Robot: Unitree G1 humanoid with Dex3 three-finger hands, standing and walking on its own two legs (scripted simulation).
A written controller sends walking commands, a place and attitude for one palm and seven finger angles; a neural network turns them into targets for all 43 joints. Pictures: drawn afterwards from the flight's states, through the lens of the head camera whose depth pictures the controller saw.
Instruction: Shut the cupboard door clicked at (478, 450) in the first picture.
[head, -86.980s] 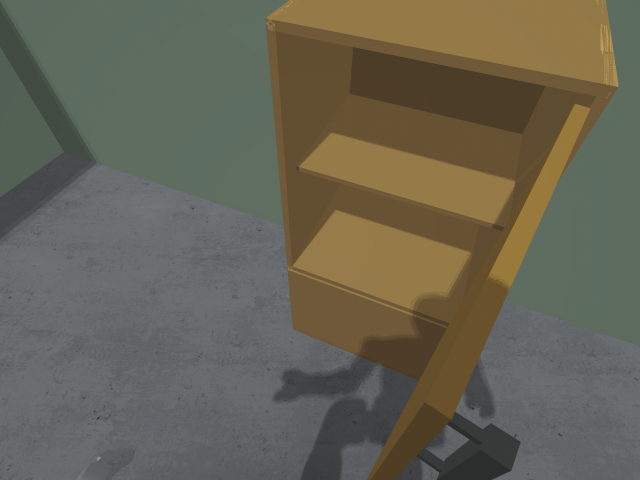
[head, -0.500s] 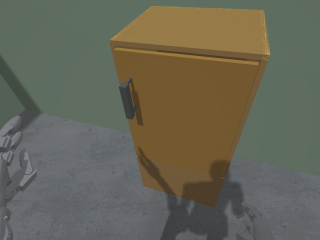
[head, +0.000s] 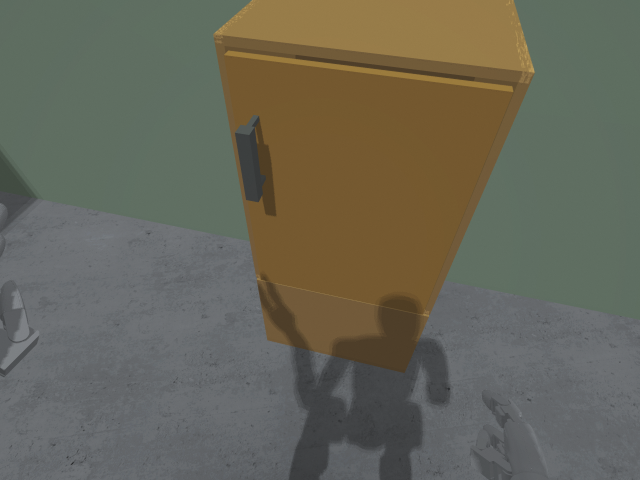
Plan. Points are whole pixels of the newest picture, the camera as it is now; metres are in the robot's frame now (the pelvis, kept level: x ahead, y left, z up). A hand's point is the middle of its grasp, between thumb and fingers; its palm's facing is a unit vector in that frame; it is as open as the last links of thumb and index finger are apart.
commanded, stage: step back with the hand held close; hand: left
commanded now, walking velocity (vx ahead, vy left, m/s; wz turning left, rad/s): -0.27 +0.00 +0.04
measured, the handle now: (254, 158) +0.63 +0.16 +0.05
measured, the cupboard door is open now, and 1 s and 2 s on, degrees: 0 0 0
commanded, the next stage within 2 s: stop stepping back and stand still in 0.42 s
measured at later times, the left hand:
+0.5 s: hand out of the picture +0.04 +0.28 +0.18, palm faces +0.60 -0.70 -0.39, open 7.4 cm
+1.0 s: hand out of the picture +0.00 +0.26 +0.16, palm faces +0.47 -0.78 -0.41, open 7.4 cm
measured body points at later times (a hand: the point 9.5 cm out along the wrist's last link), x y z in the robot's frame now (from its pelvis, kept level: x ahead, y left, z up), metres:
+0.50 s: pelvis -0.14 -0.02 -0.02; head -0.13 -0.01 +0.43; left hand +0.00 +0.31 +0.20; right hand +0.06 -0.24 -0.10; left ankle -0.07 +0.10 -0.73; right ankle -0.02 -0.15 -0.71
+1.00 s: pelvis -0.21 -0.02 +0.00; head -0.23 -0.01 +0.45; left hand -0.03 +0.30 +0.18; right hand -0.10 -0.29 -0.09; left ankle -0.16 +0.08 -0.73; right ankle -0.22 -0.14 -0.73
